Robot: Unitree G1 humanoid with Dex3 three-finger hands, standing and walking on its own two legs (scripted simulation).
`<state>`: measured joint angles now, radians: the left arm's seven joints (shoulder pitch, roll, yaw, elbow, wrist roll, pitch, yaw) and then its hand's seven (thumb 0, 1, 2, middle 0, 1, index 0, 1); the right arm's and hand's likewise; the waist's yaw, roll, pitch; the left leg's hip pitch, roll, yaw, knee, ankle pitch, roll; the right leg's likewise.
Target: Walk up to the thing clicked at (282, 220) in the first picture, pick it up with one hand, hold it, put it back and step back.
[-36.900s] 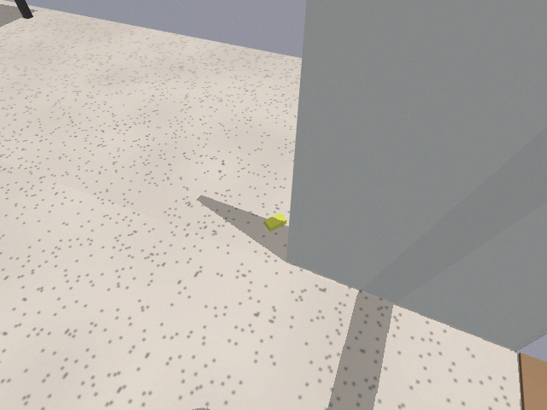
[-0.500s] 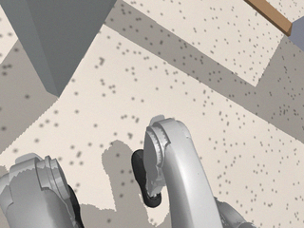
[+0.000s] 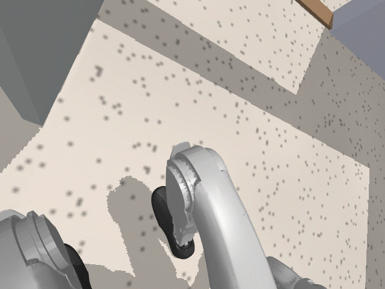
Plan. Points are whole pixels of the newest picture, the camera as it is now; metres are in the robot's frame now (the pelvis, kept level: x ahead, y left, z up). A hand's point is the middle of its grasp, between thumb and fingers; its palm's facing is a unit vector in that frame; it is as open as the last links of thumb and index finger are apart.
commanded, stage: rest palm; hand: left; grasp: from above
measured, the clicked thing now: out of the picture +0.44 +0.35 -0.28
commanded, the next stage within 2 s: close in 0.10 s
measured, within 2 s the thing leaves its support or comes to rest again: neither
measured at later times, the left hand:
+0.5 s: hand out of the picture +0.44 +0.34 -0.24, palm faces -0.34 -0.22 -0.91, open 13.5 cm
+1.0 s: hand out of the picture +0.43 +0.34 -0.24, palm faces -0.39 -0.24 -0.89, open 12.3 cm
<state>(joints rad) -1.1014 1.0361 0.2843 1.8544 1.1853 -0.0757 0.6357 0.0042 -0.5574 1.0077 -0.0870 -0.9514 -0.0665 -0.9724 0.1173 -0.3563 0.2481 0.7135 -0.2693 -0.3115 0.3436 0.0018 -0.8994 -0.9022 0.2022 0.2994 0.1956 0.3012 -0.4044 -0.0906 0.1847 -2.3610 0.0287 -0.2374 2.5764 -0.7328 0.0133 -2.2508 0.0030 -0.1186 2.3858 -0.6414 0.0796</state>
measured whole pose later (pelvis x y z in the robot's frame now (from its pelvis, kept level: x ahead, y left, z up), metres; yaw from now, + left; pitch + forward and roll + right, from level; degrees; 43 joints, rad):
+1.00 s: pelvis -0.01 +0.00 +0.01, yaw -2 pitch +26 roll -16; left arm -1.09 1.08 0.19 1.83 1.20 -0.16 0.66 0.00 -0.20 0.73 -0.35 -0.75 -0.35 -0.75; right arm 0.11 -0.37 0.32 0.67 -0.27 -0.32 0.33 0.00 -0.89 -0.90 0.20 0.30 0.20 0.30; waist -0.40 -0.14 0.22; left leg -2.32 0.03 -0.28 2.56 -0.73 0.01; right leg -2.19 0.01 -0.16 2.33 -0.62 0.08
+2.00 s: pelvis -0.01 +0.00 +0.02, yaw -2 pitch +26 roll -16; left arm -1.10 1.09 0.18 1.81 1.18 -0.15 0.65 0.01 -0.05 0.23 -0.68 -0.36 -0.70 -0.37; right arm 0.12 -0.38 0.31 0.65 -0.27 -0.30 0.30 0.00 -0.90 -0.90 0.20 0.30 0.20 0.30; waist -0.40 -0.15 0.22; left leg -2.32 0.03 -0.28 2.53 -0.72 0.01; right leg -2.19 0.01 -0.16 2.31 -0.61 0.08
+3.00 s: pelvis +0.00 -0.01 +0.05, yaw +6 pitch +35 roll -8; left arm -0.93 0.71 0.16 1.37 1.09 -0.02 0.35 0.00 0.00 0.08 -0.84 -0.07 -0.85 -0.12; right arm 0.18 -0.31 0.05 0.74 -0.12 -0.11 0.22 0.00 -0.90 -0.90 0.20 0.30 0.20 0.30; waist -0.24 0.04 -0.07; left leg -2.29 0.02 -0.14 2.38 -0.70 -0.01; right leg -2.24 -0.03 -0.05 2.27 -0.64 0.04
